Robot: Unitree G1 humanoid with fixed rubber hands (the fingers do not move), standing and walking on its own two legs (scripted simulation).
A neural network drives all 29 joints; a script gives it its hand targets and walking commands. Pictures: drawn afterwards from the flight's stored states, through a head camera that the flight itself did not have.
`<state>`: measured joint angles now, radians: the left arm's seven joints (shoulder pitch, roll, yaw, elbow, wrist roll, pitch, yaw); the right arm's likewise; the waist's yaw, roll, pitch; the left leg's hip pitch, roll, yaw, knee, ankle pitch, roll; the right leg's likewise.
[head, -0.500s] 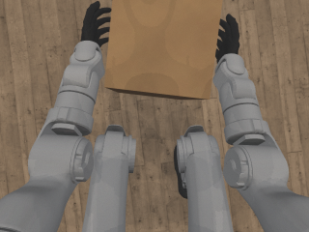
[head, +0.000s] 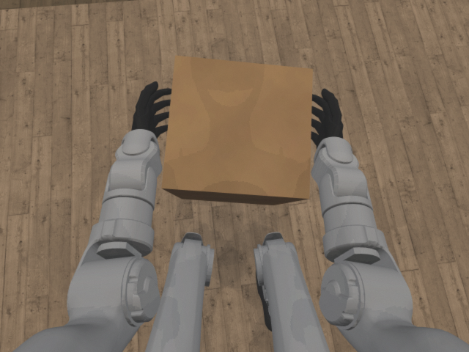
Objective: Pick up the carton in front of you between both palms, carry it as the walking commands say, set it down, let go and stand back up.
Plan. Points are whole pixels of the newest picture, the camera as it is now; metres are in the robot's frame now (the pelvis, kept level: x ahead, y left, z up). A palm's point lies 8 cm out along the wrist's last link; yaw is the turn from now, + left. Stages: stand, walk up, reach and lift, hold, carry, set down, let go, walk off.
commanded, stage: reach and lift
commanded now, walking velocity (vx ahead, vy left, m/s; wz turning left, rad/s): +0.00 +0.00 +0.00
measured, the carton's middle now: (234, 146) +0.46 +0.00 -0.12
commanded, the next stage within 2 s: none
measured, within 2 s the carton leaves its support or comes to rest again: neither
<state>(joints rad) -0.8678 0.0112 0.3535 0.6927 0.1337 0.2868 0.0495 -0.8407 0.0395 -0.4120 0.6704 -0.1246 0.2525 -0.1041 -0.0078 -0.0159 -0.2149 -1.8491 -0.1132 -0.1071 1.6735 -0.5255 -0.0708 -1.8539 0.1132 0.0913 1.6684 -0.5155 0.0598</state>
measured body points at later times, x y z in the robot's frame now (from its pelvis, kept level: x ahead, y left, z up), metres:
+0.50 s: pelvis +0.06 +0.00 +0.14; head +0.18 +0.01 +0.58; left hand +0.43 +0.15 +0.10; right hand +0.43 -0.15 +0.10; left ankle +0.09 +0.13 -0.49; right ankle +0.10 -0.13 -0.49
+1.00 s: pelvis +0.10 +0.00 +0.25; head +0.09 +0.00 +0.70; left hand +0.40 +0.15 +0.24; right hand +0.40 -0.15 +0.24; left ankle +0.09 +0.13 -0.49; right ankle +0.10 -0.13 -0.49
